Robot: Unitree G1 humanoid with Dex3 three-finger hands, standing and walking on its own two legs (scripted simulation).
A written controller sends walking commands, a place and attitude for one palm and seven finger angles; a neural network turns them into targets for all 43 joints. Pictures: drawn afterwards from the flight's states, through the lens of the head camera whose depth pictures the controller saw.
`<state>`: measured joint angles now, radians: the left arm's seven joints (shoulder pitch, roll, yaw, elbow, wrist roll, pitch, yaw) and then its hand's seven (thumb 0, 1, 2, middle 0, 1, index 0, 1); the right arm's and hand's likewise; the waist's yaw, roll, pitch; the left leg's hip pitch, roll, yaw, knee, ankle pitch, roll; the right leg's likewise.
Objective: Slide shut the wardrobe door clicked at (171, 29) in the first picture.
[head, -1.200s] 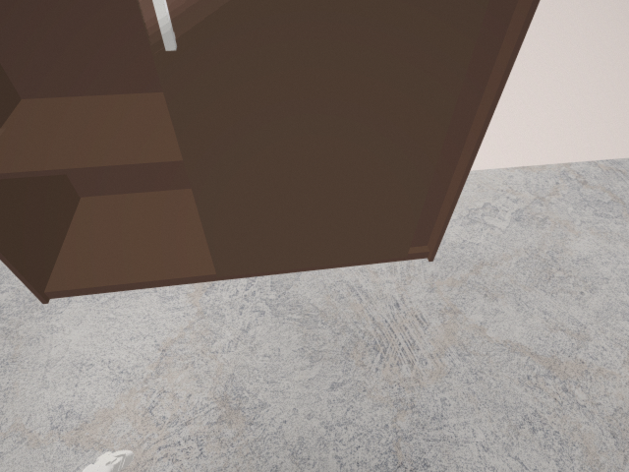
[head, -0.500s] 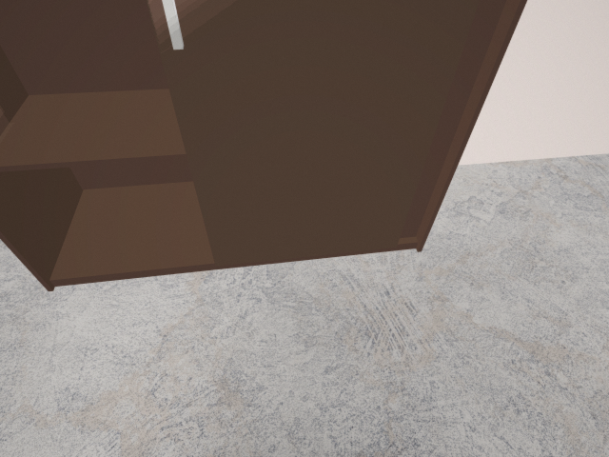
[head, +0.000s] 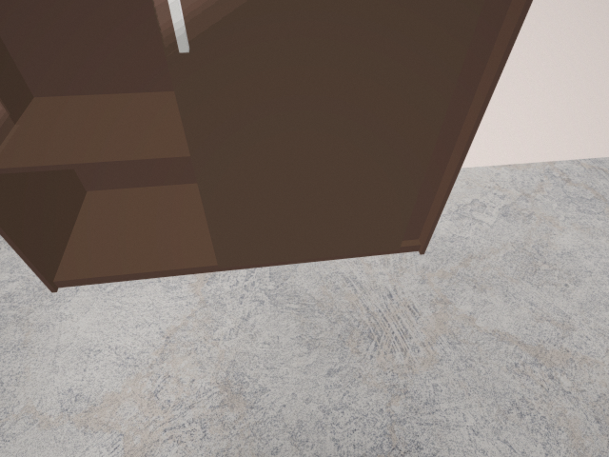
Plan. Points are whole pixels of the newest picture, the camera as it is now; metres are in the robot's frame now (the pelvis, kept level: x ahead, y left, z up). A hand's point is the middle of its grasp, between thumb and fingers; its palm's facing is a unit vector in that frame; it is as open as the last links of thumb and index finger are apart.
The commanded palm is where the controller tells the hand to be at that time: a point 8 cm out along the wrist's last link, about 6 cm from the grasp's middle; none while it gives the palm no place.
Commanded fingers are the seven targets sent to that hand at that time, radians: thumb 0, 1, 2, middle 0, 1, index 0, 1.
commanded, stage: look at it before walking up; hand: right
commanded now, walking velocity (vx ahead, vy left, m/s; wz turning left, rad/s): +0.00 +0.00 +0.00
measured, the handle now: (177, 8) +0.89 +0.33 +0.21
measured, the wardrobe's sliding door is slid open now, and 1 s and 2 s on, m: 0.62 0.62 0.62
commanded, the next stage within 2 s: walk to a spot facing it in 0.24 s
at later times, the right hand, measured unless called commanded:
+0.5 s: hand out of the picture +0.08 -0.24 -0.16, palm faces -0.04 +0.94 -0.33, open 7.4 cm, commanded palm none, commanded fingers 0.00 -0.90 -0.90 0.20 0.30 0.20 0.30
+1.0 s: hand out of the picture +0.06 -0.17 -0.17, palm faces -0.22 +0.95 -0.24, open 7.4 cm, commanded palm none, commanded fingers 0.00 -0.90 -0.90 0.20 0.30 0.20 0.30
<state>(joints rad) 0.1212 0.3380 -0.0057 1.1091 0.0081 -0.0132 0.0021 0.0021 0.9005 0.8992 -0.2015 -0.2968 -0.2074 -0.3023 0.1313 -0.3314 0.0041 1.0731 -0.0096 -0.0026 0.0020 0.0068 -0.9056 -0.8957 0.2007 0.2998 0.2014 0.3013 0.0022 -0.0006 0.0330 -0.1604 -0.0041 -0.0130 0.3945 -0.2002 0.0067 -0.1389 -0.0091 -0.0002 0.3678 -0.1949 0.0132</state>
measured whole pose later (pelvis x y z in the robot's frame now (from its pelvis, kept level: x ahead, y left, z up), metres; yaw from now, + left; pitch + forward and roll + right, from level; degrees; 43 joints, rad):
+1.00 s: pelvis -0.02 +0.01 -0.01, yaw +18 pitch +1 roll -2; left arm 0.12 0.22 0.06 0.94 0.01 0.04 0.03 0.00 0.90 0.90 -0.20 -0.30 -0.20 -0.30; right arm 0.28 -0.19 -0.06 0.92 -0.02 0.04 0.00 0.01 -0.90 -0.90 0.20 0.30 0.20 0.30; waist -0.04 0.01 0.07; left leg -0.31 -0.08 -0.12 0.48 -0.17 0.06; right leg -0.44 -0.03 0.01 0.96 -0.39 0.06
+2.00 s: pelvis +0.03 +0.00 -0.01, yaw +55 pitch -1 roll +1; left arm 0.27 0.20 0.02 0.89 0.03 -0.05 0.01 0.00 0.90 0.90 -0.20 -0.30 -0.21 -0.30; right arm 0.30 -0.25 -0.10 0.98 -0.03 0.05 0.04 0.01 -0.91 -0.90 0.20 0.30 0.20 0.30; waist 0.00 0.05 0.01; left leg -0.40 -0.02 -0.05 1.03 -0.42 0.01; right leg -0.27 -0.08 -0.16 0.59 -0.31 -0.03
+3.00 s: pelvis +0.17 +0.32 -0.02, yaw +71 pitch -1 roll +1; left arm 0.16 0.14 0.01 0.97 0.02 0.00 0.00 0.00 0.90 0.90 -0.20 -0.30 -0.20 -0.30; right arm 0.26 -0.18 -0.05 1.02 -0.01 0.01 -0.03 0.01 -0.91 -0.90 0.20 0.30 0.20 0.30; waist -0.02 0.04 0.04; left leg -0.31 0.01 0.07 0.98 -0.54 -0.02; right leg -0.36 0.00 -0.08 0.60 -0.23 -0.06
